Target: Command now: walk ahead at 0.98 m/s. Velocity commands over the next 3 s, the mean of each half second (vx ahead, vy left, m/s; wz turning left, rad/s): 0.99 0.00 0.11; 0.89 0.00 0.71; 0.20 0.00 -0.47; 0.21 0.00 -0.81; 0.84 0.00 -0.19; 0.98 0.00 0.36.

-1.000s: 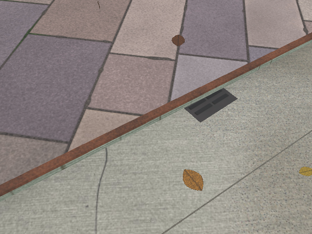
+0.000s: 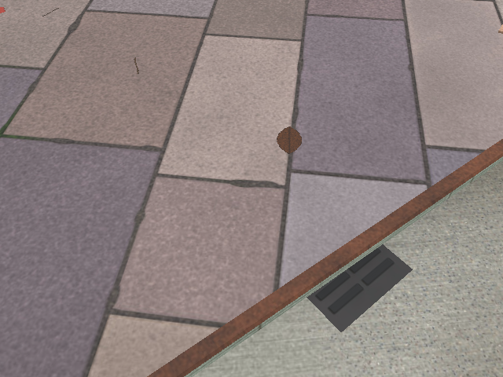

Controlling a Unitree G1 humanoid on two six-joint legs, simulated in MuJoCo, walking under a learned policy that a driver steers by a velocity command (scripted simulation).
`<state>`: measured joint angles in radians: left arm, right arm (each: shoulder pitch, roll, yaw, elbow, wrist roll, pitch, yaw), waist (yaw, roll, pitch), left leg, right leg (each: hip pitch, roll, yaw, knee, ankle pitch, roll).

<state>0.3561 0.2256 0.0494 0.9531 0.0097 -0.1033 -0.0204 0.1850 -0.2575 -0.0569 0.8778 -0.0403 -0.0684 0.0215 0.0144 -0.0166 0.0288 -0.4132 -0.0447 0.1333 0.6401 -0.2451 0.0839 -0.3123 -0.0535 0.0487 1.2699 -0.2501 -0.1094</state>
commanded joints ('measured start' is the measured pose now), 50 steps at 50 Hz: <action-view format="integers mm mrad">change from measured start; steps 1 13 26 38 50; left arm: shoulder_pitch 2 -435 20 56 -90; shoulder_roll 37 74 53 234 73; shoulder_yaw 2 -26 9 26 -25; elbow -100 -276 -30 -61 -314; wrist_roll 26 15 21 11 27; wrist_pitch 9 29 -22 -24 60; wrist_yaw -17 -38 0 78 28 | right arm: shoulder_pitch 71 277 121 10 128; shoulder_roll -47 -146 22 -60 -122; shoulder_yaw -11 -12 22 36 -22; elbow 20 80 -63 -183 -98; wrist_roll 10 44 22 41 30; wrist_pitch -29 -77 32 58 -29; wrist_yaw -8 -15 12 25 -24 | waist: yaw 30 -30 -42 -195 49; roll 48 43 -43 -134 -63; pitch -5 113 -4 -81 20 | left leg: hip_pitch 171 453 -321 -3 18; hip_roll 257 203 170 -33 63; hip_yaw -439 -74 -193 130 -282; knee -472 -646 949 314 -330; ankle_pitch -261 747 53 102 1068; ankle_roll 106 83 42 129 116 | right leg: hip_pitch -294 -230 165 347 -192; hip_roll -83 5 -209 -184 -41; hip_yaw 51 -181 67 -364 -100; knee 15 -720 -1097 -844 -170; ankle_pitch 39 419 -69 1556 -33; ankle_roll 11 0 29 129 141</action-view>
